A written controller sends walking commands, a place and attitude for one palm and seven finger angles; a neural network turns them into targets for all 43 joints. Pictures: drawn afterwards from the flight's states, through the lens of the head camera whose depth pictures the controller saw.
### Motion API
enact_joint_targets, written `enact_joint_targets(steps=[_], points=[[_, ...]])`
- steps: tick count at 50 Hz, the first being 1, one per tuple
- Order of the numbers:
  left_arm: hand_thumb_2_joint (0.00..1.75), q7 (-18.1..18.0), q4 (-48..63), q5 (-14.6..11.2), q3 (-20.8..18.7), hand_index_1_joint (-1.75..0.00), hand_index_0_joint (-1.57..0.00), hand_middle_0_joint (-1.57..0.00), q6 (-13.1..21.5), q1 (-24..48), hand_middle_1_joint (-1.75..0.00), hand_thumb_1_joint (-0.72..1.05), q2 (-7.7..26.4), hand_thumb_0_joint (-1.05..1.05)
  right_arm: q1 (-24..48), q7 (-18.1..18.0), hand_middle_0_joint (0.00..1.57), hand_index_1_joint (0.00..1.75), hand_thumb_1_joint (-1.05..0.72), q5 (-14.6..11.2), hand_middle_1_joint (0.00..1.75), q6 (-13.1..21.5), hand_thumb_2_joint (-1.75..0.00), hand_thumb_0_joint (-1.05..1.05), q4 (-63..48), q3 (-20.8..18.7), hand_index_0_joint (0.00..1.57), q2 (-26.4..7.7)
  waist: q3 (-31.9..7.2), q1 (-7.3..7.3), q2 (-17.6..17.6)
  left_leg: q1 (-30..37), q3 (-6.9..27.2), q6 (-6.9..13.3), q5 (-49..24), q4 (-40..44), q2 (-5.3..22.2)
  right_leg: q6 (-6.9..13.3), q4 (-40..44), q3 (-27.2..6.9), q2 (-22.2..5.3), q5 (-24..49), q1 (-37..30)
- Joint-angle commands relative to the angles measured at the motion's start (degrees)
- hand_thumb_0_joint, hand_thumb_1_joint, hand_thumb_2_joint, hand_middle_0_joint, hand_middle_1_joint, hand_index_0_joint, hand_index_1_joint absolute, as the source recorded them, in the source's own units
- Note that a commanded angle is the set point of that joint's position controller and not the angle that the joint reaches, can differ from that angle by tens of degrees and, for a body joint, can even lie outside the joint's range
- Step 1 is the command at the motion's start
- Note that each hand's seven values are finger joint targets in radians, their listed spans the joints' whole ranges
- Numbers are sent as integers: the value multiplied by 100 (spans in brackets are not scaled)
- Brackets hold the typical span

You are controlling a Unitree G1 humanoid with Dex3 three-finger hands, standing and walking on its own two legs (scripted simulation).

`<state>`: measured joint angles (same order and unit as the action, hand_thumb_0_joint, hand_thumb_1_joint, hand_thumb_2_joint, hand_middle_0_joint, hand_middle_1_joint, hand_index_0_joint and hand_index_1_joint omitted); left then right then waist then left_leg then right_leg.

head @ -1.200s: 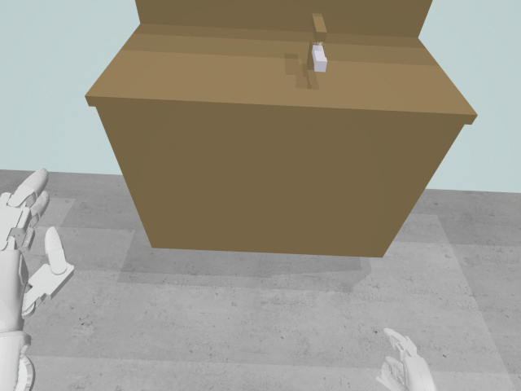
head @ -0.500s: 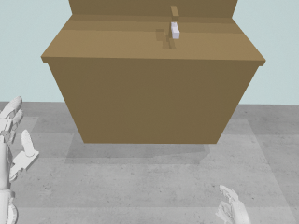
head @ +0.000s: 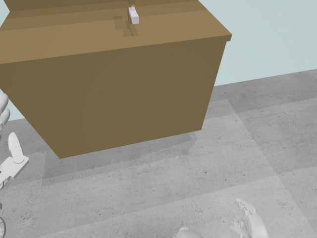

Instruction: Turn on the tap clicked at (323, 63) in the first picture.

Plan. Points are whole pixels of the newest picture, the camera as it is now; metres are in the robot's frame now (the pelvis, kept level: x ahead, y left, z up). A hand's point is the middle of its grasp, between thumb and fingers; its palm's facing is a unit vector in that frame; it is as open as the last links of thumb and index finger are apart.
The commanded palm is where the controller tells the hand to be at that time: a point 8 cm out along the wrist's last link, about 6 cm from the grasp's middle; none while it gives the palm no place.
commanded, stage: walk to a spot facing it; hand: left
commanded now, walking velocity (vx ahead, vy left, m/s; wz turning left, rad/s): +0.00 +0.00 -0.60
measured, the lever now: (135, 19) +0.88 +0.18 +0.13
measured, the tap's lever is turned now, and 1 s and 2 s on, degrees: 0 0 0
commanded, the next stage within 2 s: turn to face it in 1.16 s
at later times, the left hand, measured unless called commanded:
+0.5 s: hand (101, 138) +0.24 +0.12 +0.20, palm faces +0.14 -0.89 -0.44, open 7.4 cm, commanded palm +0.21 +0.18 +0.20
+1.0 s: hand (195, 116) +0.33 -0.04 +0.18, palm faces -0.04 -0.88 -0.47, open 7.4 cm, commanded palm +0.27 +0.05 +0.20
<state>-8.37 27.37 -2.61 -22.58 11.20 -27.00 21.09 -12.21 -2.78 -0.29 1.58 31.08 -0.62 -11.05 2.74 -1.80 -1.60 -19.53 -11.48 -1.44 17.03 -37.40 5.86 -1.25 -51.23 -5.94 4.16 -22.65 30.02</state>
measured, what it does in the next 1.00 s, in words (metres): steps to the right, turning right: left foot, then right foot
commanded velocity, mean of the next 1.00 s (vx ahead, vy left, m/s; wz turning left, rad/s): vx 0.23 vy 0.00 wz -0.28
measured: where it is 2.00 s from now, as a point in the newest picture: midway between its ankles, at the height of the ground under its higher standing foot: outside the picture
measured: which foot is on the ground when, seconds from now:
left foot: down 0.00-0.12, up 0.14-0.56, down 0.58-0.94, up 0.96-1.00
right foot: down 0.00-0.58, up 0.60-0.90, down 0.92-1.00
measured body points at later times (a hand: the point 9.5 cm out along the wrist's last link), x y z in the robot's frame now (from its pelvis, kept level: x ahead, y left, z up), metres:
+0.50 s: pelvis -0.02 -0.05 +0.02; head -0.01 -0.05 +0.47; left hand +0.23 +0.17 +0.22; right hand +0.05 -0.34 -0.07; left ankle +0.00 +0.10 -0.68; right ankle +0.03 -0.10 -0.72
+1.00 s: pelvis +0.00 -0.13 -0.01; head +0.03 -0.16 +0.44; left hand +0.32 +0.01 +0.20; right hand +0.03 -0.38 -0.13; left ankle +0.01 +0.06 -0.67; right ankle +0.02 -0.24 -0.72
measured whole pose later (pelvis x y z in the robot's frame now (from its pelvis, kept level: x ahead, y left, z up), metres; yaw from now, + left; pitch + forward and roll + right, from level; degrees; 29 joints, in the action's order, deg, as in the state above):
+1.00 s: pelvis +0.00 -0.13 -0.01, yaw -27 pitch -1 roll -1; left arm -7.8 25.7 0.1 -20.6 12.2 -18.9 22.1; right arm -11.2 -1.7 0.3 3.7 37.9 1.3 -9.7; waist 6.5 1.4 2.8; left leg -19.9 -1.8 -0.9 29.3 -61.9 10.7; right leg 3.5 -41.7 9.1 -2.0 -15.4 24.2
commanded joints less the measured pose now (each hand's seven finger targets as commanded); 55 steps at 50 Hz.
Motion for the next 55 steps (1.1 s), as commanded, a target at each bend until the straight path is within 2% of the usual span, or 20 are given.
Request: enact_joint_targets(steps=[1, 4, 5, 7, 8, 11, 15, 21, 27, 28, 30, 31, 35, 39, 44, 45, 47, 48, 50, 55], points=[[90, -27, 1555, 6, -194, -30, -20, -20, 398, 691, -30, 90, 636, 0, 328, 24, 20, 30, -90, -19, 30, 502, -90, 0, -823, -204, 20, -749, -782, 77, 1249, 762, 737, 689, -1716, 1170, 1816, -156, -108, 588, -609, -360, -209], [90, -49, 1276, 99, -99, -30, -20, -20, 358, 1008, -30, 90, 657, 0, 275, 145, 20, 30, -90, -31, 30, 619, -90, 0, -804, -185, 20, -800, -555, 58, 1039, 324, 241, 242, -1133, 397, 1358, -108, 1295, 1002, -421, 421, -1219], [90, -51, 1125, 139, -132, -30, -20, -20, 315, 1059, -30, 90, 719, 0, 294, 145, 20, 30, -90, -53, 30, 610, -90, 0, -807, -203, 20, -778, -400, 52, 330, 162, 94, 72, -540, -432, 976, 96, 2080, 470, -602, 1217, -1253], [90, -154, 971, 93, -591, -30, -20, -20, 292, 984, -30, 90, 1193, 0, 674, 88, 20, 30, -90, 33, 30, 599, -90, 0, -919, -133, 20, -613, -521, -31, -1814, -1311, 504, -299, 2025, -2788, -277, 1047, 3014, -2482, -2163, 4243, -1623], [90, -156, 974, 30, -586, -30, -20, -20, 251, 825, -30, 90, 1127, 0, 608, 119, 20, 30, -90, 15, 30, 535, -90, 0, -840, -208, 20, -645, -771, -2, -1448, -1228, 1118, -311, 1644, -3317, -200, 947, 3177, -2722, -2108, 3397, -1655], [90, -114, 1161, -57, -817, -30, -20, -20, 437, -195, -30, 90, 1106, 0, 494, 218, 20, 30, -90, 58, 30, 198, -90, 0, -734, -64, 20, -472, -1297, 96, -199, -1810, 1376, -383, 637, -3532, -130, 1085, 2762, -2036, -1669, 2663, -2632], [90, -97, 1425, -99, -824, -30, -20, -20, 666, -301, -30, 90, 1107, 0, 646, 263, 20, 30, -90, 47, 30, 78, -90, 0, -695, -109, 20, -548, -1488, 120, -214, -1608, 1254, -351, 533, -2717, -211, 1005, 3068, -1662, -1386, 2008, -2641], [90, -142, 1065, -30, -591, -30, -20, -20, 664, -172, -30, 90, 1047, 0, 602, 164, 20, 30, -90, 8, 30, 232, -90, 0, -635, -136, 20, -661, -1296, 59, -258, -868, 940, -109, 957, -1108, -413, 1276, 3805, -2250, -1431, -364, -1808], [90, -105, 852, 54, -246, -30, -20, -20, 585, 413, -30, 90, 890, 0, 351, 15, 20, 30, -90, -44, 30, 350, -90, 0, -583, -101, 20, -710, -1208, 221, -150, 1380, 712, 282, 673, 1382, -461, 812, 3503, -1666, -847, -1114, -577], [90, -72, 901, 58, -194, -30, -20, -20, 612, 524, -30, 90, 865, 0, 273, -48, 20, 30, -90, -25, 30, 385, -90, 0, -601, -119, 20, -774, -1080, 277, 306, 2123, 1110, 509, 861, 1903, -79, 579, 2851, -1359, -501, -958, 121], [90, -53, 1252, 194, -157, -30, -20, -20, 665, 934, -30, 90, 880, 0, 345, -77, 20, 30, -90, -5, 30, 428, -90, 0, -665, -145, 20, -842, -628, 226, 1794, 2531, 3510, 1278, 2101, 2730, 1955, 146, -32, 106, 100, -498, 1658], [90, -77, 1227, 272, -299, -30, -20, -20, 696, 1070, -30, 90, 982, 0, 487, -88, 20, 30, -90, 26, 30, 475, -90, 0, -620, -162, 20, -762, -385, 188, 1472, 1864, 3283, 1492, 1756, 2863, 2104, 40, -1204, 379, -134, -203, 1594], [90, -13, 1150, 326, -87, -30, -20, -20, 548, 1050, -30, 90, 803, 0, 421, -2, 20, 30, -90, 27, 30, 631, -90, 0, -359, -166, 20, -761, 237, 180, 1366, 615, 1625, 1087, 1727, 2696, 1563, 49, -2104, 679, -673, 375, 1376], [90, -40, 891, 325, -175, -30, -20, -20, 489, 1025, -30, 90, 817, 0, 241, -92, 20, 30, -90, 70, 30, 654, -90, 0, -328, -175, 20, -756, 116, 228, 1260, 879, 904, 875, -419, 2271, 1452, -14, -206, 1226, -778, 247, 547], [90, -49, 656, 265, -332, -30, -20, -20, 447, 1172, -30, 90, 954, 0, 383, -80, 20, 30, -90, 61, 30, 669, -90, 0, -311, -160, 20, -691, -565, 117, 1330, 568, -8, 579, -1231, 380, 1015, 53, 1940, 2065, -170, 717, -1934], [90, -60, 686, 254, -254, -30, -20, -20, 400, 1015, -30, 90, 912, 0, 348, -63, 20, 30, -90, 2, 30, 663, -90, 0, -333, -157, 20, -616, -885, 99, 684, 180, -115, 496, -1197, -673, 673, 211, 2253, 1700, -306, 859, -2657], [90, -150, 1021, 258, -798, -30, -20, -20, 418, 757, -30, 90, 1476, 0, 590, 5, 20, 30, -90, -15, 30, 609, -90, 0, -482, -148, 20, -472, -1477, 69, -1711, -2023, 372, 216, 1548, -3510, -288, 1293, 2954, -2032, -2479, 2105, -3953], [90, -187, 1384, 207, -957, -30, -20, -20, 504, 709, -30, 90, 1555, 0, 742, 17, 20, 30, -90, 47, 30, 570, -90, 0, -454, -121, 20, -545, -1408, 57, -1071, -2070, 1041, 182, 1547, -3955, -84, 1404, 3066, -2056, -2803, 2414, -3672], [90, -109, 1764, 138, -1160, -30, -20, -20, 517, 172, -30, 90, 1665, 0, 725, 136, 20, 30, -90, -21, 30, 413, -90, 0, -383, -181, 20, -593, -1422, 82, -418, -1831, 1322, 128, 1134, -3899, 164, 1318, 3244, -1674, -2725, 360, -3013], [90, -213, 2089, 62, -1384, -30, -20, -20, 693, -637, -30, 90, 1406, 0, 695, 44, 20, 30, -90, -51, 30, 170, -90, 0, -452, -180, 20, -466, -1198, 291, -468, -1150, 1114, -35, 393, -2313, 303, 1020, 3162, 405, -2403, 2058, -2295]])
